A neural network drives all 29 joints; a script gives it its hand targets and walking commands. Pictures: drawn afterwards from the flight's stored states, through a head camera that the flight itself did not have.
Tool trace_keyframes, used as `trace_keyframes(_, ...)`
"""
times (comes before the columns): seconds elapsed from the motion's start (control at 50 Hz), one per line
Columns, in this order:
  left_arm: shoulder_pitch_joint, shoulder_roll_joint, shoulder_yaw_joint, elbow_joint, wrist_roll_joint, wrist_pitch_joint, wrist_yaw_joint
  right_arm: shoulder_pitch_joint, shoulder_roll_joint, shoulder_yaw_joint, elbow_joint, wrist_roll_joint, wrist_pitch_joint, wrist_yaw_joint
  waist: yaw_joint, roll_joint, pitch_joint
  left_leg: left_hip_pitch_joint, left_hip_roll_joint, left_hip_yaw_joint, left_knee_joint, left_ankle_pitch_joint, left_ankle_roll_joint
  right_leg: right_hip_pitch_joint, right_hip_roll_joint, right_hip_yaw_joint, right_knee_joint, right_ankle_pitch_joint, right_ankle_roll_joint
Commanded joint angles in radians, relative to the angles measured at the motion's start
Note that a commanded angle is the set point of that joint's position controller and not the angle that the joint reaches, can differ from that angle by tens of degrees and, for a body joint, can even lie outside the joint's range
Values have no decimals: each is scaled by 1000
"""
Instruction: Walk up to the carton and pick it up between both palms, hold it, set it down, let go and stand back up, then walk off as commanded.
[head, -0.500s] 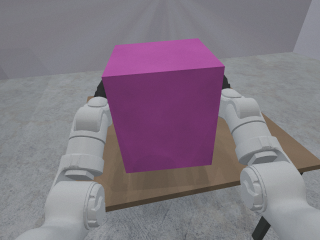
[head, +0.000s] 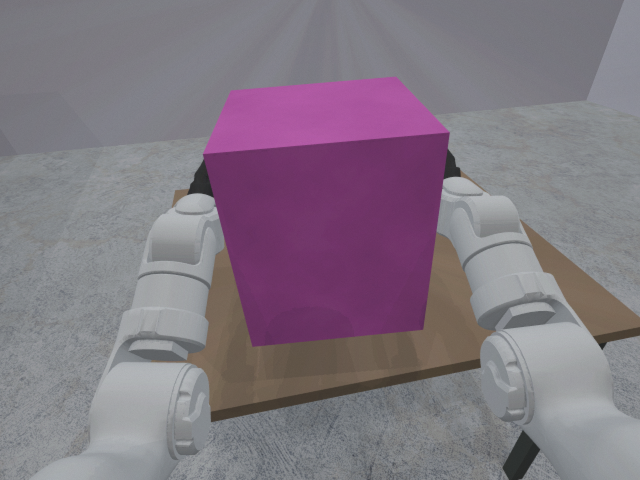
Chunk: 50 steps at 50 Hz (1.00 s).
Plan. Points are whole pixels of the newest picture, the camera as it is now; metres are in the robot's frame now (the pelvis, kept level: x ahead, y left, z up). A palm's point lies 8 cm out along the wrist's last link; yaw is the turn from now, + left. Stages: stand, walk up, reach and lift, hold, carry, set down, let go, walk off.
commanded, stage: hold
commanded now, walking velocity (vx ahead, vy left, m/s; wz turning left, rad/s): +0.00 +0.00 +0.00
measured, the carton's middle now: (325, 208) +0.38 +0.01 +0.23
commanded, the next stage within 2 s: none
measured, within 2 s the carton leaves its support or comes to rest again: neither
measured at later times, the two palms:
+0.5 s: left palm (201, 210) +0.37 +0.16 +0.24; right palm (444, 191) +0.38 -0.14 +0.25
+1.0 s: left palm (201, 206) +0.37 +0.16 +0.24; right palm (447, 187) +0.38 -0.14 +0.26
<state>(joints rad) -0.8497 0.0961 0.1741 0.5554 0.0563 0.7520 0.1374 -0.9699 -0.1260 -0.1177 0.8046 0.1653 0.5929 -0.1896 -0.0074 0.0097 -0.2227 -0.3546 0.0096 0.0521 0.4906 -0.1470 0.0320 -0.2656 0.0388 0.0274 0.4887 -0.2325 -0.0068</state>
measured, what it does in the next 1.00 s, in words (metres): stands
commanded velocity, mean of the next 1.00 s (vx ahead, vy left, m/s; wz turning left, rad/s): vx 0.00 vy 0.00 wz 0.00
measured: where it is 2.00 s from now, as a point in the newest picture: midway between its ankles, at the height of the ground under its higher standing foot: outside the picture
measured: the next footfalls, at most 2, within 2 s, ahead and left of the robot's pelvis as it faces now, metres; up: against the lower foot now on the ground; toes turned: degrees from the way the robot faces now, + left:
none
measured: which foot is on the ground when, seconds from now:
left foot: down 0.00-1.00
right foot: down 0.00-1.00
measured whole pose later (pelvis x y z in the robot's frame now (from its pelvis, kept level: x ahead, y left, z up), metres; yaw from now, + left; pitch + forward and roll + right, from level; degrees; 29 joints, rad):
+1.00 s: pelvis +0.00 +0.00 +0.00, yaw +0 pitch +0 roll -1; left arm -0.85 0.10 0.18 0.56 0.06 0.76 0.14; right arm -0.99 -0.13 -0.12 0.82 0.17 0.60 -0.19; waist -0.01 0.01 -0.24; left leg -0.35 0.01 0.05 0.49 -0.15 0.03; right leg -0.27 0.04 0.03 0.49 -0.23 -0.01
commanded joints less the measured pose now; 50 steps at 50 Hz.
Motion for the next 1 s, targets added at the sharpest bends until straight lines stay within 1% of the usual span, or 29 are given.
trace_keyframes(0.0,-1175,-753,-352,-393,-216,-101,-168,-1100,756,293,-389,267,-72,127,-81,47,-458,375,-15,-101,-116,92,-54,47,12,11,-204,142,43)
trace_keyframes(0.02,-1183,-757,-364,-420,-230,-103,-167,-1107,766,306,-413,276,-74,127,-82,44,-492,388,-14,-104,-109,118,-55,55,14,10,-198,167,44)
trace_keyframes(0.04,-1172,-757,-358,-411,-222,-100,-166,-1097,759,307,-405,278,-69,126,-79,46,-477,391,-13,-102,-109,123,-55,53,15,11,-201,165,44)
trace_keyframes(0.06,-1178,-759,-365,-413,-227,-99,-165,-1107,755,304,-407,280,-69,124,-86,53,-480,394,-14,-104,-106,118,-56,48,13,12,-202,162,44)
trace_keyframes(0.08,-1175,-754,-358,-403,-226,-98,-166,-1108,759,308,-414,281,-67,125,-82,39,-475,388,-14,-104,-109,108,-54,52,14,13,-206,154,45)
trace_keyframes(0.12,-1174,-755,-359,-403,-228,-96,-163,-1113,762,311,-417,284,-65,125,-78,42,-477,386,-14,-105,-108,111,-54,51,15,13,-203,158,44)
trace_keyframes(0.14,-1171,-748,-344,-388,-216,-94,-165,-1098,757,300,-389,276,-57,123,-76,43,-440,380,-14,-104,-115,97,-54,43,11,16,-209,141,45)
trace_keyframes(0.16,-1180,-756,-357,-408,-222,-96,-165,-1097,762,303,-394,281,-60,123,-83,50,-456,386,-12,-106,-111,106,-57,43,12,15,-205,151,44)
trace_keyframes(0.2,-1156,-742,-328,-364,-204,-88,-170,-1091,749,293,-369,275,-55,121,-76,38,-407,367,-15,-102,-121,78,-52,45,9,16,-212,122,45)
trace_keyframes(0.22,-1167,-740,-323,-367,-201,-89,-172,-1097,754,289,-364,274,-57,123,-72,40,-400,357,-13,-102,-124,68,-52,44,8,17,-211,114,44)
trace_keyframes(0.24,-1154,-734,-304,-334,-186,-86,-175,-1090,745,276,-331,265,-53,124,-70,38,-359,344,-15,-102,-134,39,-49,34,7,16,-219,81,43)
trace_keyframes(0.28,-1147,-730,-289,-304,-177,-84,-179,-1097,740,263,-306,255,-56,126,-66,30,-326,324,-13,-100,-145,3,-45,25,3,16,-222,47,43)
trace_keyframes(0.34,-1149,-722,-276,-280,-165,-85,-187,-1082,728,232,-253,234,-60,133,-71,32,-292,305,-9,-98,-164,-45,-46,15,3,11,-226,1,36)
trace_keyframes(0.4,-1161,-727,-283,-292,-170,-90,-188,-1098,730,230,-266,229,-70,137,-69,32,-319,305,-9,-96,-164,-45,-44,16,1,11,-223,1,36)
trace_keyframes(0.46,-1185,-735,-312,-321,-194,-100,-180,-1116,733,234,-295,233,-80,142,-75,34,-376,323,-7,-101,-155,-33,-47,12,6,7,-215,17,34)
trace_keyframes(0.48,-1195,-746,-329,-347,-201,-105,-176,-1112,737,245,-309,236,-83,142,-78,46,-406,340,-7,-102,-146,-4,-51,16,8,6,-210,43,33)
trace_keyframes(0.5,-1191,-740,-330,-350,-204,-105,-175,-1106,740,248,-310,236,-79,141,-78,41,-417,345,-7,-103,-146,-1,-52,20,6,9,-213,49,34)
trace_keyframes(0.56,-1201,-766,-376,-411,-235,-112,-162,-1110,751,279,-379,263,-85,140,-87,56,-493,383,-8,-108,-121,75,-62,30,13,6,-199,123,36)
trace_keyframes(0.66,-1198,-763,-378,-432,-239,-107,-154,-1082,760,300,-385,278,-72,133,-89,62,-496,400,-12,-107,-107,117,-65,44,14,12,-200,165,40)
trace_keyframes(0.7,-1157,-756,-363,-410,-227,-96,-160,-1083,756,310,-404,283,-66,127,-83,46,-478,395,-15,-105,-101,144,-62,57,14,16,-202,196,46)
trace_keyframes(0.74,-1155,-749,-346,-399,-217,-93,-162,-1083,753,307,-392,288,-58,124,-78,42,-444,389,-16,-105,-105,137,-58,56,12,18,-205,185,48)
trace_keyframes(0.76,-1137,-738,-329,-381,-201,-86,-167,-1064,753,304,-373,284,-51,120,-74,42,-418,381,-17,-101,-110,126,-57,61,12,18,-208,177,49)
trace_keyframes(0.78,-1140,-733,-319,-376,-196,-84,-172,-1052,742,291,-341,281,-46,119,-78,43,-391,372,-18,-100,-116,107,-57,60,8,20,-210,160,49)
trace_keyframes(0.8,-1147,-729,-314,-372,-191,-83,-175,-1060,747,290,-341,279,-46,119,-75,38,-385,368,-18,-99,-121,98,-54,63,8,18,-211,152,49)
trace_keyframes(0.82,-1145,-715,-292,-355,-179,-80,-178,-1054,744,283,-310,275,-42,119,-69,31,-355,359,-18,-96,-128,76,-49,57,5,19,-215,129,51)
trace_keyframes(0.84,-1128,-711,-282,-329,-169,-77,-182,-1059,743,284,-311,269,-42,118,-66,18,-342,347,-18,-95,-133,69,-46,63,6,18,-216,127,51)
trace_keyframes(0.86,-1130,-710,-276,-332,-167,-77,-186,-1059,743,279,-304,269,-43,118,-64,21,-339,343,-18,-93,-133,64,-43,65,3,19,-215,122,50)
trace_keyframes(0.88,-1138,-718,-287,-338,-171,-77,-188,-1072,739,275,-312,271,-48,119,-67,35,-348,343,-14,-97,-134,60,-48,61,5,17,-211,115,46)
trace_keyframes(0.98,-1165,-718,-290,-326,-179,-86,-188,-1089,740,257,-292,256,-57,126,-68,32,-353,329,-12,-97,-147,2,-44,35,6,11,-214,54,41)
